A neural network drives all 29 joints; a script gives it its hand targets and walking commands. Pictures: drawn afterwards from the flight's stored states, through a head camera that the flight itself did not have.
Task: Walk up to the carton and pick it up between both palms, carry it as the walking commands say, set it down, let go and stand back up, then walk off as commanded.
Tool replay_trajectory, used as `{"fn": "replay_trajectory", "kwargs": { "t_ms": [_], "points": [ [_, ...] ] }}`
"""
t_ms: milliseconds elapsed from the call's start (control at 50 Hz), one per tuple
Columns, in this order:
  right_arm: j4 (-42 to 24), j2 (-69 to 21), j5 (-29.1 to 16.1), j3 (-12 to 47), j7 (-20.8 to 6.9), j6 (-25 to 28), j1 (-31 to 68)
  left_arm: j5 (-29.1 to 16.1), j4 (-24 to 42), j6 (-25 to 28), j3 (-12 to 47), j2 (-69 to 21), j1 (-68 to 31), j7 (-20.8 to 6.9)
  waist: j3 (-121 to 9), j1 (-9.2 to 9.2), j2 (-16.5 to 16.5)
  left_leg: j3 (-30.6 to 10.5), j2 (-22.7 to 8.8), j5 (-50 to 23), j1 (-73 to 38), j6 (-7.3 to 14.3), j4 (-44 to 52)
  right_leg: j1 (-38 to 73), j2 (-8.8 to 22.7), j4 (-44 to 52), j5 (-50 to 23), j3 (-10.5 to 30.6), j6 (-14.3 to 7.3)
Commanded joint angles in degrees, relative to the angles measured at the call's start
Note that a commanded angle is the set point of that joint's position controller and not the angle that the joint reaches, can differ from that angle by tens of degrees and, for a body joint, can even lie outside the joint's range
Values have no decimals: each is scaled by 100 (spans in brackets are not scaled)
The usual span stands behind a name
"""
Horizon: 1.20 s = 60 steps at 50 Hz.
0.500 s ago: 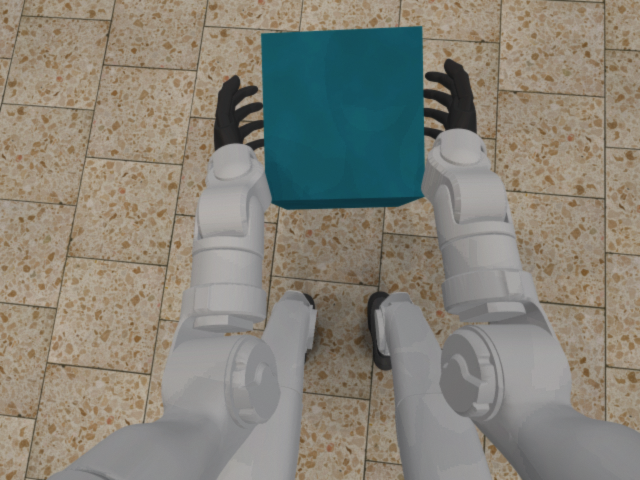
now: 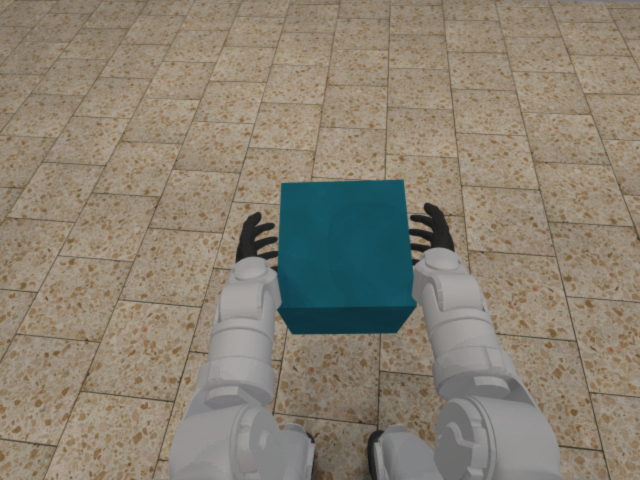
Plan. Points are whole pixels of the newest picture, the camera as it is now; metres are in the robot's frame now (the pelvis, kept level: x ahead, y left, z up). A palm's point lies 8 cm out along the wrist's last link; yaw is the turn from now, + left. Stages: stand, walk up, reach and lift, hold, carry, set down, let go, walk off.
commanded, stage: reach and lift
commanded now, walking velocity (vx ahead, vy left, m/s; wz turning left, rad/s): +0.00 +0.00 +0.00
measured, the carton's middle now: (343, 263) +0.41 +0.02 -0.06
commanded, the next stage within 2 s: hold in 1.74 s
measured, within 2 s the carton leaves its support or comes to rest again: neither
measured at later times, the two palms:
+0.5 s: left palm (241, 240) +0.37 +0.14 +0.07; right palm (450, 231) +0.38 -0.11 +0.07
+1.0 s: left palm (253, 244) +0.35 +0.12 +0.08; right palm (470, 252) +0.35 -0.13 +0.08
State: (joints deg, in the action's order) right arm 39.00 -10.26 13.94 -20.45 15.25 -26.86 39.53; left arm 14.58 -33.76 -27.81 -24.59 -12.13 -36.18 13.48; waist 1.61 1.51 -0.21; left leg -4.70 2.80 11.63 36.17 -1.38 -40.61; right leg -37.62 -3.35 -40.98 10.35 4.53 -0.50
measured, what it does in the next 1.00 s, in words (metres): shifts its weight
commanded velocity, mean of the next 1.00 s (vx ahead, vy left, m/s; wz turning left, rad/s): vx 0.00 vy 0.00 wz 0.00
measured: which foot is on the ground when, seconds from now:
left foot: down 0.00-1.00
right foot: down 0.00-1.00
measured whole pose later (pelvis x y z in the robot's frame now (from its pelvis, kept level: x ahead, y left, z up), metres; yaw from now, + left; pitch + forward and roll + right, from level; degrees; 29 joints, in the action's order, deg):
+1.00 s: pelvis +0.05 +0.01 +0.03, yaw +1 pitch -6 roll +0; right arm 33.2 -12.5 16.1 -19.0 14.3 -41.1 26.6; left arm 17.7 -34.2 -41.5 -18.7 -12.8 -27.0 11.2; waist -4.0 -2.3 -0.1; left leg -6.0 2.6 12.6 10.3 -0.3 -29.3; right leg -11.0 -2.5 -28.8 11.5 3.8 -0.5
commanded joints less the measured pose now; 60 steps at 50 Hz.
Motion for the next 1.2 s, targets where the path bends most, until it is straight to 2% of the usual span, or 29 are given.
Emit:
{"fn": "replay_trajectory", "kwargs": {
  "t_ms": [0,20,60,80,100,120,180,200,240,280,400,420,500,580,620,640,680,720,800,860,880,920,940,980,1000,1020,1060,1100,1180],
  "points": [
    [825,-6168,-766,2590,-2694,149,3914,-821,-790,226,2905,-5979,-4212,-2323,-3658,64,-35,268,178,987,-1273,130,849,1943,-65,736,943,-171,-91],
    [1112,-6163,-583,2203,-2692,155,3859,-769,-998,226,2631,-5981,-4526,-2362,-3217,-112,-149,282,171,1530,-1167,200,940,1802,-37,879,1586,-79,-121],
    [1419,-5920,-450,1595,-2726,99,3939,-547,-1426,107,2029,-5818,-4503,-2419,-2496,-34,175,211,111,2094,-938,204,1131,1908,-86,913,2120,26,-127],
    [1375,-6010,-377,1569,-2695,54,3950,-426,-1490,95,1805,-5798,-4313,-2401,-2331,77,-43,236,153,1845,-1116,215,1107,1985,-79,1025,1944,39,-119],
    [1118,-5947,-508,1655,-2687,64,3932,-580,-1440,9,1990,-5967,-4139,-2418,-2772,-18,169,168,115,1601,-1518,186,1251,2418,-118,1017,1610,44,-86],
    [984,-6082,-532,1889,-2680,20,3898,-551,-1290,27,1840,-5823,-3940,-2418,-2918,224,-117,240,182,1081,-1686,182,1158,2579,-91,1110,1316,72,-35],
    [1222,-5938,-450,1551,-2676,-85,3718,-547,-1045,-52,1773,-5815,-4236,-2358,-2321,171,9,153,110,1018,-1773,168,1296,2395,-115,1187,1316,55,-103],
    [929,-5989,-739,1824,-2652,-108,3808,-638,-1047,-112,1855,-5772,-3871,-2342,-2298,309,-93,200,173,630,-1927,147,1271,2566,-50,1256,1076,60,-65],
    [752,-6117,-792,2038,-2631,-253,3659,-762,-729,-228,2056,-5854,-3856,-2298,-2297,289,-208,165,179,323,-2044,155,1255,2780,-35,1384,784,148,-74],
    [522,-6146,-941,2234,-2585,-375,3226,-1108,-225,-378,2683,-5968,-3773,-2343,-2770,-37,-145,61,127,-419,-2509,135,1343,3175,-41,1384,-95,48,-52],
    [-1353,-6596,-1705,3834,-2518,-586,2894,-1580,997,-694,3795,-6196,-2769,-2367,-3892,228,-158,19,213,-1994,-3135,101,1372,4248,0,1449,-2463,139,99],
    [-1364,-6497,-1655,3832,-2511,-662,2548,-1740,1416,-731,4023,-6269,-2920,-2349,-4062,49,59,-18,199,-2320,-3213,76,1413,4393,23,1444,-2925,154,83],
    [-1158,-6248,-1465,3449,-2508,-748,2173,-1506,764,-902,3694,-6277,-2405,-2408,-2800,-85,304,6,138,-1650,-2887,52,1591,3753,108,1735,-1959,147,21],
    [-1033,-6312,-1324,3275,-2558,-1029,2032,-1580,919,-1015,3744,-6212,-2494,-2495,-2386,-406,-172,-26,192,-922,-2883,133,1701,3826,63,1839,-1081,1,76],
    [-1216,-6241,-1410,3319,-2619,-1007,2366,-1539,868,-1027,3669,-6357,-2631,-2499,-2373,-323,140,-24,214,-690,-2677,116,1670,3825,12,1768,-785,-26,46],
    [-1282,-6241,-1376,3310,-2623,-1009,2497,-1545,822,-1056,3730,-6448,-2728,-2495,-2345,-390,65,-43,227,-586,-2728,124,1678,3787,51,1797,-661,-7,40],
    [-1410,-6411,-1555,3571,-2636,-1058,2518,-1529,860,-1063,3744,-6390,-2548,-2459,-2440,-170,85,12,258,-761,-2665,109,1664,3999,36,1719,-1026,35,71],
    [-1627,-6406,-1676,3780,-2679,-1100,2651,-1568,901,-1070,3792,-6498,-2350,-2456,-2604,-150,31,-66,243,-1061,-2837,128,1662,4008,-29,1633,-1208,-57,127],
    [-1043,-6200,-1464,3243,-2743,-1168,2289,-1646,894,-1060,3710,-6443,-2698,-2422,-2376,-391,28,-159,119,-1142,-2910,76,1707,3555,-135,1623,-1005,-163,74],
    [-1031,-6087,-1406,3121,-2795,-1166,2441,-1608,728,-1048,3689,-6601,-2763,-2389,-2376,-414,176,-156,112,-803,-2839,48,1715,3515,-138,1656,-600,-145,-3],
    [-1158,-6142,-1456,3188,-2823,-1119,2895,-1520,557,-1029,3549,-6660,-2782,-2372,-2512,-260,111,-149,117,-581,-2770,45,1693,3565,-138,1599,-452,-142,-14],
    [-901,-6091,-1399,2976,-2829,-1121,3125,-1451,122,-1019,3301,-6690,-2922,-2393,-2225,-408,30,-161,80,94,-2506,126,1777,3397,-90,1588,19,-187,21],
    [-934,-6044,-1396,2958,-2884,-1033,3260,-1554,406,-900,3448,-6693,-3371,-2392,-2282,-358,244,-176,13,110,-2592,100,1796,3318,-116,1529,35,-158,-33],
    [-723,-6100,-1406,2827,-2906,-1046,3463,-1428,150,-889,3161,-6658,-3475,-2383,-2349,-267,173,-125,34,362,-2413,126,1790,3372,-122,1515,221,-225,-13],
    [-556,-6014,-1354,2715,-2925,-984,3499,-1482,122,-821,3239,-6736,-3745,-2371,-2391,-373,252,-186,-46,335,-2550,133,1771,3156,-130,1462,250,-228,-10],
    [-407,-6145,-1361,2694,-2969,-954,3601,-1419,94,-773,3079,-6613,-3918,-2350,-2582,-55,331,-113,-32,502,-2514,113,1814,3269,-131,1480,349,-178,-51],
    [-214,-6103,-1332,2573,-2953,-970,3488,-1401,-161,-770,2917,-6584,-3804,-2340,-2551,-237,107,-71,-18,324,-2477,129,1729,3200,-113,1530,275,-208,-39],
    [-262,-6060,-1360,2479,-2923,-915,4034,-1258,-561,-793,2600,-6546,-3732,-2365,-2532,-112,186,-44,-44,765,-2193,183,1792,3371,-99,1466,528,-224,-2],
    [330,-6163,-1129,2115,-2862,-894,3776,-1229,-478,-664,2332,-6166,-4279,-2421,-2433,-150,-121,42,-26,920,-2195,211,1739,3300,-71,1551,699,-210,52]
  ]
}}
